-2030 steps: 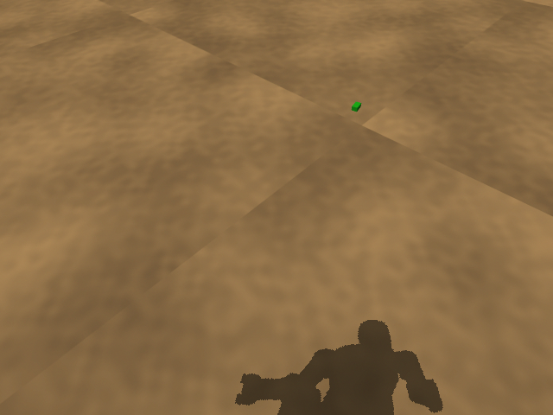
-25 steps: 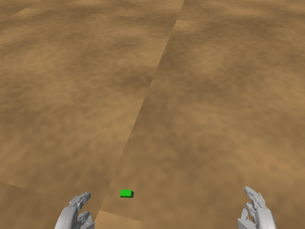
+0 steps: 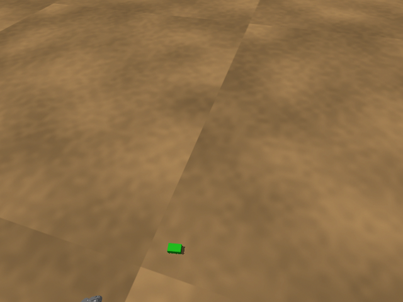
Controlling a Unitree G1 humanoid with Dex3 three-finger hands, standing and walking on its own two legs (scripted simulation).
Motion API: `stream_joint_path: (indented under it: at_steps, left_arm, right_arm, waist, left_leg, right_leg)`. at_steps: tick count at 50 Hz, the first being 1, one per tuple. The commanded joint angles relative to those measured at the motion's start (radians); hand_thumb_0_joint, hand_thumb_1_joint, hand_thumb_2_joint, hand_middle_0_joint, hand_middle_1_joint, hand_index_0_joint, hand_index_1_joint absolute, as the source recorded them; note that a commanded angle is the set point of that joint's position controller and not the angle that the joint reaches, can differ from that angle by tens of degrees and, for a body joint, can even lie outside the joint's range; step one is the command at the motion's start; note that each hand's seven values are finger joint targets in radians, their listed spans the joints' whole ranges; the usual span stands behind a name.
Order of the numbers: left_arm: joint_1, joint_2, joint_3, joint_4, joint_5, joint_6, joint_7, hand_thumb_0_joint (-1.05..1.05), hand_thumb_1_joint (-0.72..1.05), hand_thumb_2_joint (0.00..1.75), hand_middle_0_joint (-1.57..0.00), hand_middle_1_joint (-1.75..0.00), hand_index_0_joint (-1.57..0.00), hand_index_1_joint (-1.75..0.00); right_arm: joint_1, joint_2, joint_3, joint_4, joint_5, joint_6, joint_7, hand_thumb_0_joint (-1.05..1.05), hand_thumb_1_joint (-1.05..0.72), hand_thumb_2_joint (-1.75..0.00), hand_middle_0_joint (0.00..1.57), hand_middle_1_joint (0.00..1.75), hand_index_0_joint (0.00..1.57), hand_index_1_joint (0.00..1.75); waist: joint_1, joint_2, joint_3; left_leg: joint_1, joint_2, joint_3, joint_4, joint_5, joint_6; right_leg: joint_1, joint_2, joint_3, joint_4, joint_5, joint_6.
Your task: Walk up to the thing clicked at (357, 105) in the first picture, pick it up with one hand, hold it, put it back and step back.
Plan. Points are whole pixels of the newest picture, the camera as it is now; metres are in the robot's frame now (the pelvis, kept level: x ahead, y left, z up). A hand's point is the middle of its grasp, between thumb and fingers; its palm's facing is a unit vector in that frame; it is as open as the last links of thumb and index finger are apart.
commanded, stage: stand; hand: left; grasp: from above
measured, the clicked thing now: (174, 248) +0.46 +0.21 -0.74
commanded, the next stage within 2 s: none
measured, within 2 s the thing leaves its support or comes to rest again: neither
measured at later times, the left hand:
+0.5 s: hand out of the picture +0.04 +0.24 -0.14, palm faces +0.04 -0.94 -0.34, open 7.3 cm
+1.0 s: hand out of the picture +0.06 +0.23 -0.13, palm faces +0.04 -0.94 -0.34, open 7.3 cm
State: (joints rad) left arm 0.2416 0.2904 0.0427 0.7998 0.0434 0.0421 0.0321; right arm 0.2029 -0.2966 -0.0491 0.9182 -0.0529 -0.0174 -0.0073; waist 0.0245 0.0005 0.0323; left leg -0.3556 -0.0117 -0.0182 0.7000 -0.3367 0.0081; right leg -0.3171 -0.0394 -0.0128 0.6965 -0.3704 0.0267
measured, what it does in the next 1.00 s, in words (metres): stands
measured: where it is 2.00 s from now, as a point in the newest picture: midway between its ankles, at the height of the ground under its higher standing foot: outside the picture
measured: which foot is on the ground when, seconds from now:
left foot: down 0.00-1.00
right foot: down 0.00-1.00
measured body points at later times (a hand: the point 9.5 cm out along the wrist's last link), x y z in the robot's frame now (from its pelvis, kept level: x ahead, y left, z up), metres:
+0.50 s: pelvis +0.00 +0.00 +0.03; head -0.01 +0.00 +0.48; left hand +0.04 +0.29 -0.11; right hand +0.07 -0.28 -0.12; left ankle +0.02 +0.12 -0.72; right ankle +0.00 -0.14 -0.72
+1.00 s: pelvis +0.01 -0.01 +0.03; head +0.01 -0.01 +0.48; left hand +0.06 +0.28 -0.11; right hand +0.08 -0.29 -0.11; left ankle +0.02 +0.12 -0.72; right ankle +0.00 -0.14 -0.72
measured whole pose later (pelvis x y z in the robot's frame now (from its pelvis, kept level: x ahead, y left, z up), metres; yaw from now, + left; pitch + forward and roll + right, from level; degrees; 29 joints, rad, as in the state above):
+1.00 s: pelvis +0.01 -0.01 +0.03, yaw +0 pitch -3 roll +0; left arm 0.12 0.30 0.03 1.16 0.02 0.00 0.02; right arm 0.12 -0.31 -0.01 1.15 -0.02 0.00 -0.01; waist 0.01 0.02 0.06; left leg -0.12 0.00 -0.03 0.35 -0.17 -0.01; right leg -0.08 -0.03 -0.03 0.34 -0.20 0.02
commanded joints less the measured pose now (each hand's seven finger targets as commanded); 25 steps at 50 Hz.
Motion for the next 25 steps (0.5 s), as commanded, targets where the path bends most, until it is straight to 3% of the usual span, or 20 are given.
stream_joint_path:
  at_steps: [1, 5, 13, 25]
  left_arm:
    - [-0.046, 0.155, 0.047, -0.005, -0.001, -0.06, 0.009, 0.0, 0.9, 0.9, -0.2, -0.3, -0.2, -0.3]
    - [-0.057, 0.165, 0.043, 0.069, -0.011, -0.06, 0.015, 0.0, 0.9, 0.9, -0.2, -0.3, -0.2, -0.3]
    - [-0.063, 0.174, 0.029, 0.19, -0.011, -0.055, 0.015, 0.0, 0.9, 0.9, -0.2, -0.3, -0.2, -0.3]
    - [-0.093, 0.189, 0.024, 0.277, -0.013, -0.058, 0.005, 0.0, 0.9, 0.9, -0.2, -0.3, -0.2, -0.3]
  right_arm:
    - [-0.059, -0.157, -0.033, -0.05, 0.009, -0.031, -0.018, 0.0, -0.9, -0.9, 0.2, 0.3, 0.2, 0.3]
    - [-0.043, -0.165, -0.03, 0.004, 0.017, -0.021, -0.026, 0.0, -0.9, -0.9, 0.2, 0.3, 0.2, 0.3]
    - [-0.076, -0.172, -0.021, 0.079, 0.026, -0.007, -0.027, 0.0, -0.9, -0.9, 0.2, 0.3, 0.2, 0.3]
    - [-0.101, -0.185, -0.015, 0.136, 0.029, -0.002, -0.019, 0.0, -0.9, -0.9, 0.2, 0.3, 0.2, 0.3]
  waist:
    - [-0.003, -0.001, -0.068]
    - [-0.017, -0.003, -0.066]
    - [-0.007, 0.01, 0.003]
    - [-0.008, 0.022, 0.035]
  left_leg:
    - [0.099, 0.073, -0.107, -0.191, 0.213, 0.044]
    - [0.159, 0.083, -0.104, -0.231, 0.277, 0.04]
    - [0.177, 0.096, -0.116, -0.341, 0.188, 0.024]
    - [0.17, 0.102, -0.122, -0.416, 0.09, 0.014]
  right_leg:
    - [0.075, -0.053, 0.071, -0.191, 0.205, -0.054]
    - [0.117, -0.065, 0.072, -0.245, 0.263, -0.052]
    - [0.16, -0.064, 0.06, -0.34, 0.183, -0.037]
    - [0.187, -0.066, 0.057, -0.402, 0.142, -0.028]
